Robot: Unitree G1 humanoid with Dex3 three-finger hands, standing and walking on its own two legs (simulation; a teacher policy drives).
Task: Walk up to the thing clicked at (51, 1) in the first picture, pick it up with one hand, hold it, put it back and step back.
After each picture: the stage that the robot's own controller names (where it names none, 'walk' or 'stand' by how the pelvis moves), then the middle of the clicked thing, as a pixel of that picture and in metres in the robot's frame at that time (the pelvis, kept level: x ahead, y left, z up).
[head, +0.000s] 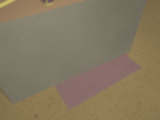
stand; out of the picture +1.00 +0.22 +0.13
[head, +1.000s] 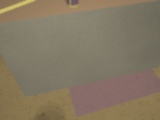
walk; out of the picture +0.94 +0.10 +0.13
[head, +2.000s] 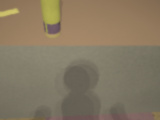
walk; (50, 7) +0.61 +0.15 +0.16
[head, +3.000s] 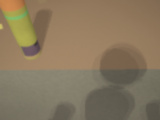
stand; (22, 27) +0.48 +0.22 +0.16
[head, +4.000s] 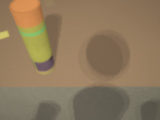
stand; (37, 42) +0.41 +0.15 +0.15
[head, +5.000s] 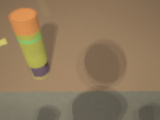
stand; (33, 49) +0.42 +0.18 +0.13
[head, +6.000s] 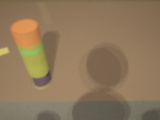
stand; (35, 59) +0.39 +0.17 +0.12
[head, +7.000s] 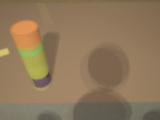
stand; (35, 60) +0.38 +0.17 +0.12
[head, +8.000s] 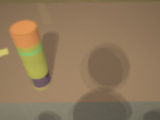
stand; (34, 60) +0.38 +0.17 +0.12
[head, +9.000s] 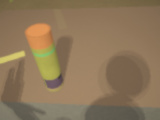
rise first; (47, 61) +0.38 +0.16 +0.13
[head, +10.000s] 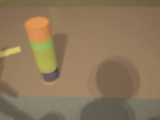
go down; (45, 55) +0.42 +0.15 +0.13
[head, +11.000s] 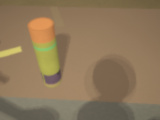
go down; (47, 56) +0.40 +0.14 +0.13
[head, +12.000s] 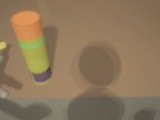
close in; (35, 53) +0.40 +0.15 +0.14
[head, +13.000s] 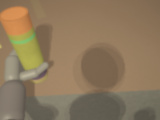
close; (28, 50) +0.41 +0.17 +0.15
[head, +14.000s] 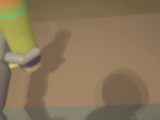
lift; (18, 30) +0.33 +0.16 +0.31
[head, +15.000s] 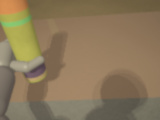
lift; (23, 40) +0.34 +0.16 +0.28
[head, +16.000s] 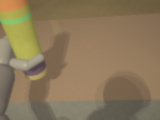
hold; (23, 37) +0.33 +0.16 +0.29
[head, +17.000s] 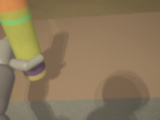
hold; (23, 38) +0.34 +0.16 +0.28
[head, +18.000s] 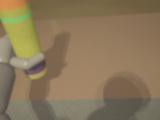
crouch; (23, 36) +0.33 +0.16 +0.29
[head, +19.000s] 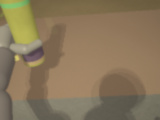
crouch; (22, 24) +0.39 +0.17 +0.30
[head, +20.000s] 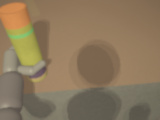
lower; (26, 47) +0.42 +0.16 +0.15
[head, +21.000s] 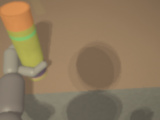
lower; (28, 47) +0.41 +0.16 +0.16
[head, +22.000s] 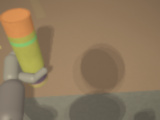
lower; (28, 53) +0.39 +0.16 +0.16
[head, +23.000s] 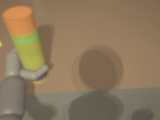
lower; (30, 50) +0.40 +0.16 +0.16
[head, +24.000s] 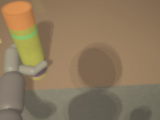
loosen; (29, 46) +0.41 +0.16 +0.16
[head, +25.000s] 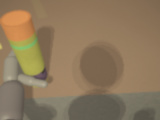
withdraw; (29, 55) +0.39 +0.16 +0.15
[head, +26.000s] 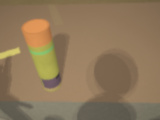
sink last; (45, 60) +0.37 +0.15 +0.14
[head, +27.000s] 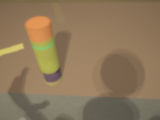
stand; (46, 55) +0.40 +0.16 +0.13
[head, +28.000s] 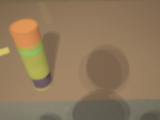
stand; (35, 60) +0.38 +0.16 +0.13
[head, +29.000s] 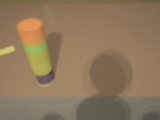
stand; (39, 57) +0.40 +0.16 +0.12
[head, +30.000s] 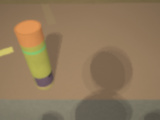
stand; (37, 59) +0.39 +0.16 +0.12
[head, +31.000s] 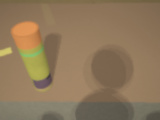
stand; (35, 61) +0.38 +0.17 +0.12
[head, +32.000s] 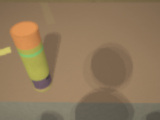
stand; (35, 61) +0.38 +0.17 +0.12
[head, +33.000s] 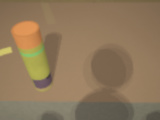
stand; (36, 61) +0.38 +0.17 +0.12
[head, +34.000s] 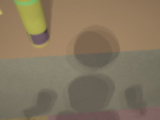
walk; (31, 14) +0.50 +0.17 +0.15
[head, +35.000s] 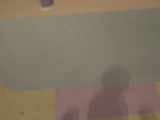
walk; out of the picture +0.80 +0.21 +0.15
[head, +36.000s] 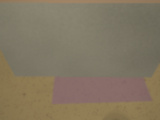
stand; out of the picture +1.03 +0.17 +0.14
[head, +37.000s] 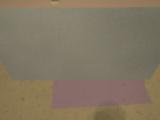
stand; out of the picture +0.99 +0.17 +0.12
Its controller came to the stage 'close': yes
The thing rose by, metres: 0.20
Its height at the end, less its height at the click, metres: +0.00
